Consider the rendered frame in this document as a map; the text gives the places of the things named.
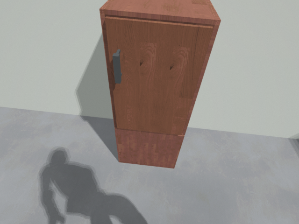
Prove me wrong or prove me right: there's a cupboard door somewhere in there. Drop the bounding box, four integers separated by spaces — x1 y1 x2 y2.
105 16 214 135

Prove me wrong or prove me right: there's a handle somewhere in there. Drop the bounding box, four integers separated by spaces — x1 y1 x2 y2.
113 49 122 84

